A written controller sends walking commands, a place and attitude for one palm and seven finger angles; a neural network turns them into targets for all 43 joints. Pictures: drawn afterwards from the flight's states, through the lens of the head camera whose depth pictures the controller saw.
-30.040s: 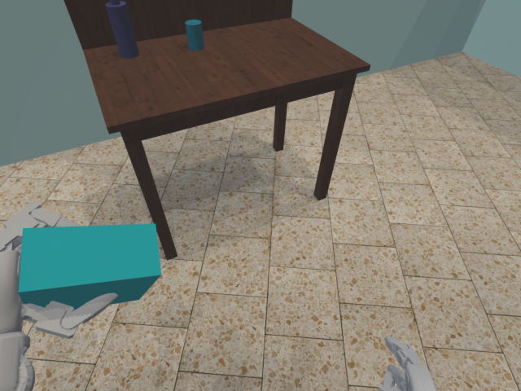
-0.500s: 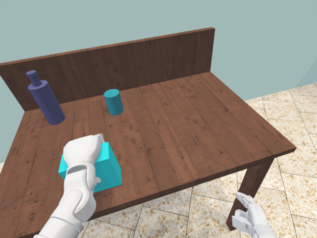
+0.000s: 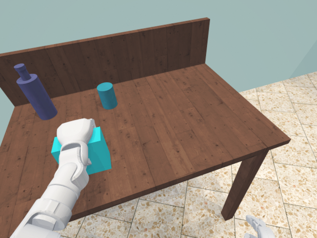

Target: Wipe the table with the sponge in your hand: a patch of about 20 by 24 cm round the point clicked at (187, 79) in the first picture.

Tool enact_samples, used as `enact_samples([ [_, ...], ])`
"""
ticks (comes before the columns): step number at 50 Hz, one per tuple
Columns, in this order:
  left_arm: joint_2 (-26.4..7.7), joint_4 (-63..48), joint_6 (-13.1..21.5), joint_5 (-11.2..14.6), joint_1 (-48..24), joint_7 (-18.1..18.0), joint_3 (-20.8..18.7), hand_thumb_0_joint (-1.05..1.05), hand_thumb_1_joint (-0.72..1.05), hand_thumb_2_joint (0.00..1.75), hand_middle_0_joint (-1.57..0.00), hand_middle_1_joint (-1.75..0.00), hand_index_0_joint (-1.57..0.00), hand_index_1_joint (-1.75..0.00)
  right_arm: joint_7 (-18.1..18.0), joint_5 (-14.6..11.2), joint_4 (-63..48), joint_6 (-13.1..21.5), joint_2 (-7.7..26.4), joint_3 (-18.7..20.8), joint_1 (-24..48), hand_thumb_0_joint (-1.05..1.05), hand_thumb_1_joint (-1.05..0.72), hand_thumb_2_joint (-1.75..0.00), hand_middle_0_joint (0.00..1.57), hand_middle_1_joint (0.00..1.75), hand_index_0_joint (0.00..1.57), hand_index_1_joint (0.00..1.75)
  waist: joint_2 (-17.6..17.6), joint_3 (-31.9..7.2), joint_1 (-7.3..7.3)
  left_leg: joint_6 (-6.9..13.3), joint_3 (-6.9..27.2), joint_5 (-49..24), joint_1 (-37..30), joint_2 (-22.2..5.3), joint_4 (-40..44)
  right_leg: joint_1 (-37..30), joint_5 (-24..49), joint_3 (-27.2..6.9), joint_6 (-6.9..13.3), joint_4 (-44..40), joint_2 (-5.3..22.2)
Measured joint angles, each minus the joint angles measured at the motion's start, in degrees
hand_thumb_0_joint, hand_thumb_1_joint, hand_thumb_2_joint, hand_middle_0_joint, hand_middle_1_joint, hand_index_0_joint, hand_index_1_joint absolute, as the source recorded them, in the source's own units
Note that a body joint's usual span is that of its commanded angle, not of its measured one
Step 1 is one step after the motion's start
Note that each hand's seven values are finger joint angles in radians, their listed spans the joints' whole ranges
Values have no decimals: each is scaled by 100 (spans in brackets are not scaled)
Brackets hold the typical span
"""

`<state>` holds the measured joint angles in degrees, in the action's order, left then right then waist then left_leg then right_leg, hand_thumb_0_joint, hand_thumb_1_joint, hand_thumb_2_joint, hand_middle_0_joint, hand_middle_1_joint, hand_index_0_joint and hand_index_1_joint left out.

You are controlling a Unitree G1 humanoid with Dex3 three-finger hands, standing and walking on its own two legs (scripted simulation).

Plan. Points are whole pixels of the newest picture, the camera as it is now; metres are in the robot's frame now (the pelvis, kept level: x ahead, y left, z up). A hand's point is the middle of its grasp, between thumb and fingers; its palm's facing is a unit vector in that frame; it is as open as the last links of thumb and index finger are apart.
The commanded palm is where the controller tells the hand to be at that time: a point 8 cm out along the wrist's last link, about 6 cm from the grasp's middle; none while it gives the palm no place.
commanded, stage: wipe forward along the middle lane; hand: left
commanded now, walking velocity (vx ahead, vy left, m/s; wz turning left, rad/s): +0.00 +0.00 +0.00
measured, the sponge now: (86, 158) +0.33 +0.25 +0.02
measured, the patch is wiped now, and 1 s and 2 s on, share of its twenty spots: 1.00 1.00 1.00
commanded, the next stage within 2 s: slide back across to the first lane in 0.96 s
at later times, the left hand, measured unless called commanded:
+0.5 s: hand (80, 133) +0.39 +0.28 +0.07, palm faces -0.07 -0.01 -1.00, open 9.9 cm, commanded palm +0.37 +0.28 +0.10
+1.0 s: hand (77, 121) +0.43 +0.31 +0.07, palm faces -0.09 +0.00 -1.00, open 9.9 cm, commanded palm +0.42 +0.30 +0.10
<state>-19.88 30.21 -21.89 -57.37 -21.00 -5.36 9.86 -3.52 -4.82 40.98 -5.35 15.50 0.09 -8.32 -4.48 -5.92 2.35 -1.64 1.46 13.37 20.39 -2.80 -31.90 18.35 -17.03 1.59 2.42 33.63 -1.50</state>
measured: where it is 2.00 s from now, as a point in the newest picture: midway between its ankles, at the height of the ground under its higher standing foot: outside the picture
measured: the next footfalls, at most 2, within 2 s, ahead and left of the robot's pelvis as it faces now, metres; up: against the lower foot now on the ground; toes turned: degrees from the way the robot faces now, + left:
none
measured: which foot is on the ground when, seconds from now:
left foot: down 0.00-1.00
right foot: down 0.00-1.00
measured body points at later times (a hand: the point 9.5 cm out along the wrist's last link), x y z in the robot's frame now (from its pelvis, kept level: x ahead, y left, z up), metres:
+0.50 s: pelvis +0.00 +0.01 +0.00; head +0.00 -0.02 +0.45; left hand +0.39 +0.27 +0.12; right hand +0.12 -0.25 -0.13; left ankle +0.04 +0.16 -0.73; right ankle +0.01 -0.09 -0.73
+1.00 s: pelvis +0.00 +0.03 -0.01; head +0.03 +0.02 +0.44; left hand +0.43 +0.30 +0.12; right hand +0.08 -0.24 -0.13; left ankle +0.04 +0.16 -0.73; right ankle +0.01 -0.09 -0.73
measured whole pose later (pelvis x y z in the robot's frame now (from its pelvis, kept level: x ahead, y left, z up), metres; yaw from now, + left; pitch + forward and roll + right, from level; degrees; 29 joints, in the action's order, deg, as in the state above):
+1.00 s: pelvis +0.00 +0.03 -0.01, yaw -1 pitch +10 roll -1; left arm -27.3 60.4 -13.9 -60.2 -44.9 -9.6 3.5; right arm -2.1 -4.1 42.4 -5.3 14.9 0.7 -14.0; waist -2.7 -7.1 -3.2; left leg -0.9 1.0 14.1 31.8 -2.4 -36.2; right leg 28.2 -15.7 0.7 0.4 34.3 -1.2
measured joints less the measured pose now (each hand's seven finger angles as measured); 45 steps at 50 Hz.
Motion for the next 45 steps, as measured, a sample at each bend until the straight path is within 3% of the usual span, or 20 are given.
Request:
enact_samples([
  [25,-418,1772,684,-76,-1245,-271,-465,0,-52,109,-77,-134,-79,-134,34,5,82,-12,-1,59,-396,1,-91,-90,20,30,20,30,68,-59,-296,32,26,9,576,-22,-203,511,78,1,-39,54,-33],
  [45,-641,2802,772,-229,-2204,-414,-555,0,-52,109,-77,-134,-78,-134,114,51,125,10,-48,66,-488,1,-91,-90,20,30,20,30,155,-100,-487,51,-22,46,1025,35,-375,890,122,-57,-172,63,28],
])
